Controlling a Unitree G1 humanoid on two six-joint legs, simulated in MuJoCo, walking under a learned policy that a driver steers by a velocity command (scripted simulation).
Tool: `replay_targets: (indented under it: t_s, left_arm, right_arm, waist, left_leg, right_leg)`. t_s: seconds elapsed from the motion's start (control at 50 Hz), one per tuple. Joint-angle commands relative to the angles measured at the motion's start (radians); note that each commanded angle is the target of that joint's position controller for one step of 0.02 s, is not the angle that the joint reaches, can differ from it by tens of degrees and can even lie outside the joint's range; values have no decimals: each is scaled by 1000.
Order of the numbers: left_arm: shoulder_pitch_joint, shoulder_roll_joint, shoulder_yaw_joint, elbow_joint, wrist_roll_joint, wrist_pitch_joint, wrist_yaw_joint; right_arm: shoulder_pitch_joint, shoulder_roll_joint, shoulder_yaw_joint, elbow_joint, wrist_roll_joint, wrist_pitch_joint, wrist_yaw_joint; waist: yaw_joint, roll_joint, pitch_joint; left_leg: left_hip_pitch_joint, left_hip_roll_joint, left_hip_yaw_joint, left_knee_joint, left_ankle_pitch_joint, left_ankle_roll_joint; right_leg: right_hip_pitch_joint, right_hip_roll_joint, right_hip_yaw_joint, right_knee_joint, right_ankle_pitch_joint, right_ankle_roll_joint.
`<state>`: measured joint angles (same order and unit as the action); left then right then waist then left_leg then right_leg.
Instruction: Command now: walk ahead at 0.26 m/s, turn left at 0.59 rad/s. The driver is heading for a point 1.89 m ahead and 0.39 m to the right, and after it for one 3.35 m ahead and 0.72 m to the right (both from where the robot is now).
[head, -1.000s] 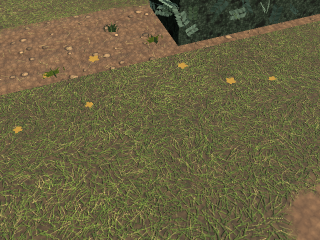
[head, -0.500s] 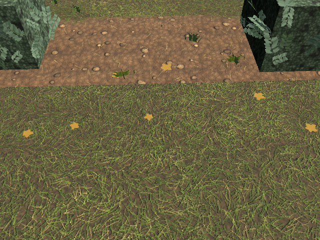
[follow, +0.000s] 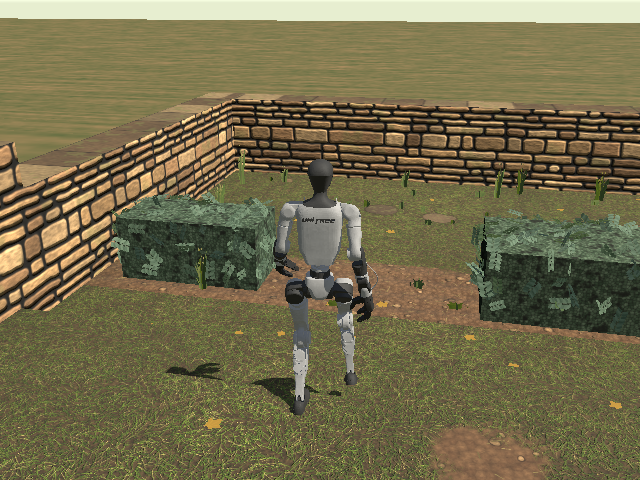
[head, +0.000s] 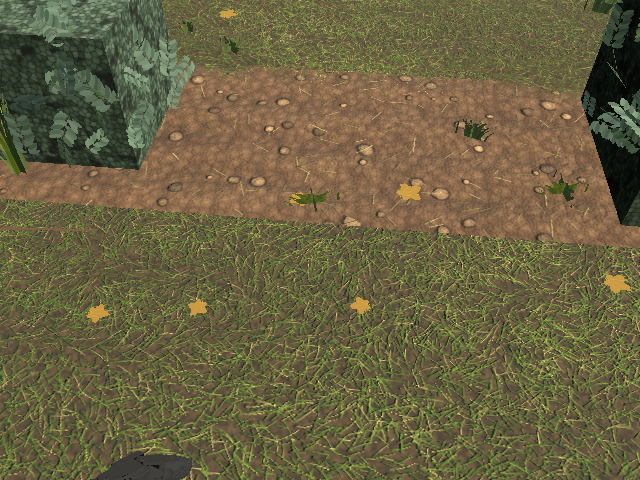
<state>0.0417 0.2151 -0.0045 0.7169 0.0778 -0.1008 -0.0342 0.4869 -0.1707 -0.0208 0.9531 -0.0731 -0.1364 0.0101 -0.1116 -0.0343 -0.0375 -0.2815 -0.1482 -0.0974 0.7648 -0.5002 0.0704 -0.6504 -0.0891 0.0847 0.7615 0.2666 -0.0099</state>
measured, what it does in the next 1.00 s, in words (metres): goes down, turning right: right foot 0.17 m lower, then left foot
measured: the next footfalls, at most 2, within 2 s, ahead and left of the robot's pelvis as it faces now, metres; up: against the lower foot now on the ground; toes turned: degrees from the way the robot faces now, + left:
right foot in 0.14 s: +0.21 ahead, -0.13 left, -0.17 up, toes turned +3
left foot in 0.48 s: +0.26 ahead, +0.08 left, -0.17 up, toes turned +1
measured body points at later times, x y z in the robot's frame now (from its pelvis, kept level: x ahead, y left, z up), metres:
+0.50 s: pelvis +0.17 -0.03 -0.14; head +0.19 -0.02 +0.31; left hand +0.24 +0.24 -0.27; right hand +0.33 -0.26 -0.25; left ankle +0.22 +0.08 -0.87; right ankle +0.17 -0.13 -0.87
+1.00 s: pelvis +0.19 -0.05 -0.12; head +0.22 -0.05 +0.33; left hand +0.38 +0.14 -0.26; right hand +0.17 -0.35 -0.23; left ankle +0.22 +0.08 -0.87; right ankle +0.18 -0.17 -0.85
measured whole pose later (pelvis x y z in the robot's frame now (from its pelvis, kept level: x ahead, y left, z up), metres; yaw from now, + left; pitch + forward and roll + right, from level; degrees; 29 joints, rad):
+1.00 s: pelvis +0.19 -0.05 -0.12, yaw -18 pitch +3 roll +0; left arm 0.21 0.23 0.05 0.80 0.05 -0.01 -0.07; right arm 0.27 -0.23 -0.14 0.75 -0.07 -0.08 -0.07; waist -0.07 -0.03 0.02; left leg -0.16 0.13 0.32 0.28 -0.15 -0.01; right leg -0.38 -0.06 -0.08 0.57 -0.21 -0.05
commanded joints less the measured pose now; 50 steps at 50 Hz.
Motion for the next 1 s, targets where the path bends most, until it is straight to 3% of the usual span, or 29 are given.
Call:
replay_targets:
  t_s: [0.02, 0.06, 0.1, 0.12, 0.14, 0.16, 0.18, 0.2, 0.22, 0.24, 0.26, 0.28, 0.3, 0.32, 0.34, 0.36, 0.38, 0.42, 0.46, 0.5, 0.52, 0.54, 0.56, 0.58, 0.62, 0.64, 0.72, 0.84, 1.0]
  left_arm:
    - [176, 52, 10, 3, -17, 25, -3]
    - [154, 86, 22, 0, 5, 41, 0]
    - [202, 125, 39, 50, -11, 46, -2]
    - [331, 162, 64, 118, -28, 35, 5]
    - [550, 206, 90, 175, -24, 20, 8]
    - [547, 267, 99, 121, -36, 31, -11]
    - [519, 265, 104, 89, 18, 42, -35]
    - [414, 264, 100, 56, 42, 37, -38]
    - [213, 168, 60, 9, 28, 28, -53]
    - [88, 49, 7, 4, -28, 10, -70]
    - [73, 9, -13, 11, -60, 9, -78]
    - [119, 41, 4, 27, -74, -3, -49]
    - [132, 85, 13, 41, -74, -12, -36]
    - [95, 149, 38, 3, -49, -25, -18]
    - [115, 220, 69, -1, -60, -37, 5]
    - [240, 264, 92, 22, -67, -43, 25]
    - [290, 272, 101, 56, -61, -42, 21]
    - [325, 239, 116, 46, -51, 0, -10]
    - [369, 171, 107, 47, -60, 26, -5]
    - [346, 113, 90, 18, -64, 31, 9]
    - [326, 85, 81, -8, -54, 34, 16]
    - [273, 52, 67, -41, -37, 32, 25]
    - [154, 97, 84, -68, -23, 36, 32]
    - [185, 111, 90, -31, -23, 44, 44]
    - [282, 138, 109, 32, -6, 52, 58]
    - [317, 111, 100, 49, 9, 48, 48]
    - [311, 51, 80, 73, -23, 54, -5]
    - [198, 58, 53, 33, -15, 94, -16]
    - [160, 95, 98, 18, -43, 67, -44]
  right_arm:
    - [-59, -155, -19, -96, 0, -17, -7]
    - [25, -120, 1, -102, 33, -14, 7]
    - [64, -143, 10, -97, 79, 26, 2]
    - [42, -173, 13, -110, 90, 45, 12]
    - [40, -139, 36, -142, 65, 53, 38]
    - [267, -2, 50, -145, 30, 52, 59]
    - [217, -121, 31, -183, 39, 69, 54]
    - [27, -161, 11, -254, 43, 87, 52]
    - [-18, -155, 10, -273, 25, 96, 43]
    - [-42, -89, 28, -258, 16, 98, 39]
    - [17, -23, 52, -217, 26, 95, 55]
    - [63, -32, 43, -182, -1, 88, 69]
    - [63, -30, 44, -184, 0, 87, 77]
    - [-2, -70, 35, -203, 12, 80, 71]
    - [-86, -99, 24, -210, 33, 81, 62]
    - [-197, -174, -10, -225, 73, 69, 46]
    - [-248, -152, -5, -242, 62, 76, 31]
    - [-208, -150, -9, -213, 23, 99, -10]
    - [-300, -153, -17, -244, 47, 113, -38]
    - [-346, -191, -34, -267, 68, 90, -48]
    - [-308, -237, -51, -277, 67, 72, -56]
    - [-185, -257, -70, -280, 51, 59, -64]
    - [-67, -239, -79, -250, -2, 51, -79]
    - [-108, -221, -81, -254, 9, 45, -78]
    - [-277, -172, -73, -295, 63, 44, -53]
    - [-314, -176, -78, -311, 67, 42, -49]
    - [-350, -196, -107, -347, 33, 46, -57]
    - [-188, -218, -150, -288, 21, 41, -75]
    - [-279, -217, -151, -266, 1, 36, -92]
  waist:
    - [102, 44, 90]
    - [85, 32, 143]
    - [73, 15, 154]
    - [124, -1, 119]
    - [197, -53, -65]
    - [93, -345, -458]
    - [183, -193, -473]
    - [194, -82, -274]
    - [111, 19, -183]
    - [13, 91, -26]
    - [-60, 31, 27]
    - [-46, -32, 50]
    - [-50, -49, 23]
    - [-17, 44, -17]
    - [32, 61, -34]
    - [103, 58, 35]
    - [117, -45, -12]
    - [133, -79, -23]
    - [163, -59, -37]
    - [150, 17, -118]
    - [128, 103, -177]
    - [47, 211, -221]
    - [-33, 168, -126]
    - [5, 83, -91]
    - [107, 138, -32]
    - [130, 149, -23]
    - [120, 109, -17]
    - [26, 126, 15]
    - [78, 137, 14]
  left_leg:
    - [-556, 75, -140, -33, 26, 106]
    - [-384, 128, -293, 91, 0, 111]
    - [-146, 93, -353, 304, 11, 78]
    - [-144, 62, -280, 450, 162, 32]
    - [-320, 31, -198, 699, 288, -60]
    - [-616, -59, -19, 1196, -465, -168]
    - [-879, -58, -24, 1503, -524, -214]
    - [-1043, -1, -27, 1488, -387, -209]
    - [-971, 124, -103, 1258, -206, -192]
    - [-760, 228, -109, 982, -90, -171]
    - [-414, 267, -29, 872, -76, -195]
    - [-282, 268, 29, 701, 162, -198]
    - [-183, 255, 69, 647, 236, -215]
    - [-162, 254, 86, 430, 416, -224]
    - [-128, 231, 136, 95, 465, -239]
    - [-209, 165, 184, -8, 495, -236]
    - [-143, 157, 184, -26, 293, -227]
    - [-208, 173, 114, -101, 255, -166]
    - [-269, 194, 57, -207, 378, -84]
    - [-24, 230, 46, -262, 514, 72]
    - [197, 349, -47, -321, 654, 222]
    - [473, 536, -272, -434, 757, 411]
    - [492, 650, -405, -525, 715, 423]
    - [401, 622, -308, -550, 686, 346]
    - [210, 513, -88, -572, 699, 246]
    - [133, 468, -2, -582, 689, 227]
    - [52, 391, 183, -606, 525, 177]
    - [284, 553, 95, -644, 361, 235]
    - [203, 543, 236, -572, 154, 83]
  right_leg:
    - [534, 43, -111, -150, 212, 41]
    - [459, 15, -51, -310, 76, 55]
    - [438, -4, -51, -643, 223, 32]
    - [581, -25, -130, -712, 362, -1]
    - [985, -144, -82, -515, 571, -125]
    - [1466, -388, 151, -93, 1231, -452]
    - [1500, -463, 332, -87, 1256, -558]
    - [1296, -457, 367, -164, 920, -487]
    - [984, -459, 364, -251, 487, -408]
    - [581, -334, 214, -327, 393, -343]
    - [205, -213, 66, -390, 527, -297]
    - [92, -76, -13, -401, 428, -267]
    - [17, -42, -25, -378, 395, -254]
    - [56, -8, -29, -343, 330, -248]
    - [126, 11, -54, -351, 217, -238]
    - [225, 32, -48, -356, 234, -191]
    - [281, -31, 49, -353, 264, -234]
    - [454, -209, 254, -368, 133, -347]
    - [563, -267, 397, -387, -39, -364]
    - [457, -155, 319, -345, -219, -271]
    - [285, -40, 189, -271, -428, -185]
    - [4, 129, 30, -121, -741, -74]
    - [-162, 159, -23, 87, -938, 12]
    - [-150, 105, 24, 221, -883, 45]
    - [-44, 98, -6, 335, -725, 80]
    - [8, 101, -46, 392, -651, 77]
    - [100, 69, -134, 275, -473, 90]
    - [27, -3, -139, -69, -521, 41]
    - [296, 51, -179, -277, -406, -79]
